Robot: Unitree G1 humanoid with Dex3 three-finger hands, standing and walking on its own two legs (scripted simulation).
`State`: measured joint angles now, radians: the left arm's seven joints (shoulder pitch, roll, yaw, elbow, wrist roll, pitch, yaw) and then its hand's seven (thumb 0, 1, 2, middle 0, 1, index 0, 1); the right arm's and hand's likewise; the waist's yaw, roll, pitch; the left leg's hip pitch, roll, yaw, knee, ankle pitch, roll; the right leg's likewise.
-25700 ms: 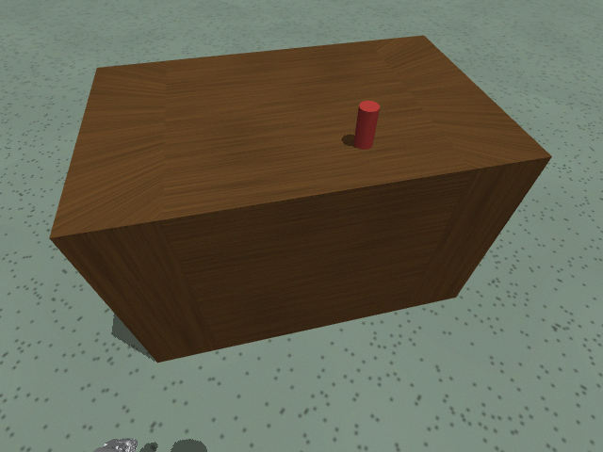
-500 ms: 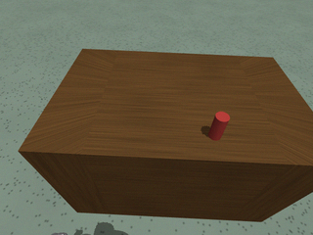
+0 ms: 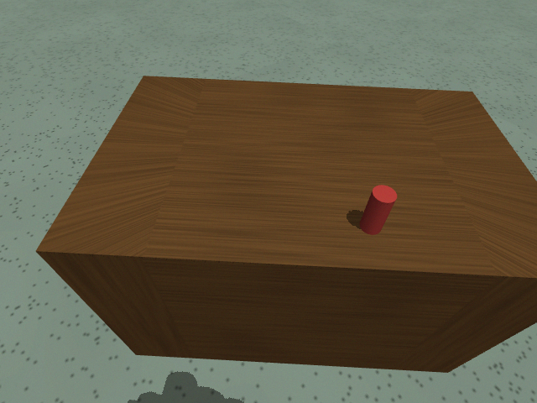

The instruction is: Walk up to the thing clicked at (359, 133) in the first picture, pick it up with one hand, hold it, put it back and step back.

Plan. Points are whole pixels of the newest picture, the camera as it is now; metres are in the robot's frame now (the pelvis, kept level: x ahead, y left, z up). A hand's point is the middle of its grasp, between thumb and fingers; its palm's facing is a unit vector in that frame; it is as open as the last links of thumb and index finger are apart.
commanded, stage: home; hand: right
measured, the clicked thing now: (377, 210) +0.48 -0.19 -0.03
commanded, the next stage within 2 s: stand in 0.82 s
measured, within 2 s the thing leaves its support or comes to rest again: neither
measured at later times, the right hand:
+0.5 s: hand out of the picture +0.09 -0.25 -0.15, palm faces -0.03 +0.93 -0.36, open 17.4 cm
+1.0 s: hand out of the picture +0.09 -0.25 -0.16, palm faces -0.03 +0.94 -0.35, open 17.2 cm
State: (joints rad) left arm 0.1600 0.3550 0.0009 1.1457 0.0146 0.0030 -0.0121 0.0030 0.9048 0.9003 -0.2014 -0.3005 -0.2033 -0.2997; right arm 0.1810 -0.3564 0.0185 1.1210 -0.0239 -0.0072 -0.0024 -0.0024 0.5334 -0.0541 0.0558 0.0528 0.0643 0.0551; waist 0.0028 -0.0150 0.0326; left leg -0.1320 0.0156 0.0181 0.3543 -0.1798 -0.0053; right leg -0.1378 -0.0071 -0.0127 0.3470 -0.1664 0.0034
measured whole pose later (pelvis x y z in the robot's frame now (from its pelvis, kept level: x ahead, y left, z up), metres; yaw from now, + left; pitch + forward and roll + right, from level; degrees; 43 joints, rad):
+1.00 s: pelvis +0.02 +0.00 +0.00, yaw +0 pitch -2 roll +0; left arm 0.11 0.34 -0.01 1.14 0.01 -0.01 0.00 0.00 0.91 0.90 -0.20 -0.30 -0.20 -0.30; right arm 0.13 -0.35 0.01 1.14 -0.02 -0.01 0.00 0.00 0.51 -0.07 0.07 0.07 0.08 0.08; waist 0.00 0.00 0.04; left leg -0.08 0.01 0.02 0.30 -0.18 -0.01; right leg -0.09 -0.01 -0.01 0.30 -0.18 0.01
